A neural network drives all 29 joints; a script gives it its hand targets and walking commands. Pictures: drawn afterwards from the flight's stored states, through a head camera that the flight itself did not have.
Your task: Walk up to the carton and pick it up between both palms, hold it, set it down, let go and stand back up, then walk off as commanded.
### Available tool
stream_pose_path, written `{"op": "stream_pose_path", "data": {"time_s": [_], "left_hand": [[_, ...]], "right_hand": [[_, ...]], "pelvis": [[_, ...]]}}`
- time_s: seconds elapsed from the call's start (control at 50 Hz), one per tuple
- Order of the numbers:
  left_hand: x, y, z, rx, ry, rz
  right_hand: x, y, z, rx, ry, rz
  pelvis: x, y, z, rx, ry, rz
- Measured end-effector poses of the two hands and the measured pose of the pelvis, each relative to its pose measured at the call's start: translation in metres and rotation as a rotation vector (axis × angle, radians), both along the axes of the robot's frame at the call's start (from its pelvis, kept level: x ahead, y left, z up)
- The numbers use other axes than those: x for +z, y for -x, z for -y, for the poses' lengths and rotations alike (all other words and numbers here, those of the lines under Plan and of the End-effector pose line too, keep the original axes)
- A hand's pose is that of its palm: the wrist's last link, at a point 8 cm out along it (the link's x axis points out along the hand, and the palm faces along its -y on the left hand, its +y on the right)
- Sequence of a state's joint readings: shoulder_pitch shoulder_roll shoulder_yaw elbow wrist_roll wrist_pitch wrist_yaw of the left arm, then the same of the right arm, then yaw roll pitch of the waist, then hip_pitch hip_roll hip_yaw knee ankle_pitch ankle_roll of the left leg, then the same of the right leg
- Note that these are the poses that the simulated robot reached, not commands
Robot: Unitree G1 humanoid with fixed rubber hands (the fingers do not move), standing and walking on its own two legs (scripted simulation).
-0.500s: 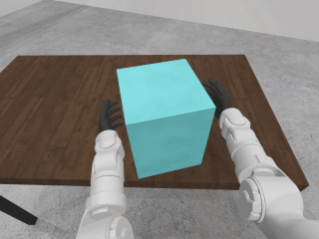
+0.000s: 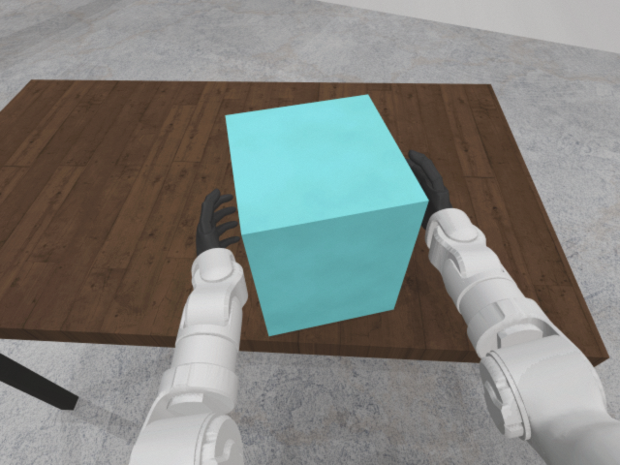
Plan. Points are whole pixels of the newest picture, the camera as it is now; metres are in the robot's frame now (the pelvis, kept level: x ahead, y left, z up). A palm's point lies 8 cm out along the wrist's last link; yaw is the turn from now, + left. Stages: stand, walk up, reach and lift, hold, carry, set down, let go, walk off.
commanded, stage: set down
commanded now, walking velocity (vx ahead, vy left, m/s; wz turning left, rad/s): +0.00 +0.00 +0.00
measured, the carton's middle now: (316, 220) +0.44 +0.01 +0.05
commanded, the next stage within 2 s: none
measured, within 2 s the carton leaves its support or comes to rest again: neither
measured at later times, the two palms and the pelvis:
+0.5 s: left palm (192, 306) +0.30 +0.16 +0.06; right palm (476, 255) +0.36 -0.19 +0.07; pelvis -0.03 -0.01 +0.00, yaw +0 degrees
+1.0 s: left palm (187, 339) +0.26 +0.17 +0.05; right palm (498, 296) +0.31 -0.21 +0.05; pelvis -0.02 -0.01 +0.00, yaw +0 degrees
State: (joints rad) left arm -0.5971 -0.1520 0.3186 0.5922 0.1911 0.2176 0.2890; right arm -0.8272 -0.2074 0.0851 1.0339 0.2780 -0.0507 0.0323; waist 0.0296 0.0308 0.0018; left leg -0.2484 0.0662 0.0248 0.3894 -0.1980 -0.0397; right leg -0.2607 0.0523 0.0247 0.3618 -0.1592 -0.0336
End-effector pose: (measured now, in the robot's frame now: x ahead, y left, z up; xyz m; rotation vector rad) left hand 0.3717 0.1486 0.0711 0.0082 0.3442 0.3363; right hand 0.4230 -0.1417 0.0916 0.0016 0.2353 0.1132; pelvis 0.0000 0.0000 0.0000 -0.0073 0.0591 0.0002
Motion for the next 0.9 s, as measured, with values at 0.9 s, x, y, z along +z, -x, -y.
{"op": "stream_pose_path", "data": {"time_s": [0.9], "left_hand": [[-0.021,0.097,-0.01,0.002,0.042,-0.01]], "right_hand": [[-0.037,0.093,0.067,-0.006,0.019,-0.09]], "pelvis": [[-0.002,0.028,0.012,-0.007,-0.007,0.032]]}}
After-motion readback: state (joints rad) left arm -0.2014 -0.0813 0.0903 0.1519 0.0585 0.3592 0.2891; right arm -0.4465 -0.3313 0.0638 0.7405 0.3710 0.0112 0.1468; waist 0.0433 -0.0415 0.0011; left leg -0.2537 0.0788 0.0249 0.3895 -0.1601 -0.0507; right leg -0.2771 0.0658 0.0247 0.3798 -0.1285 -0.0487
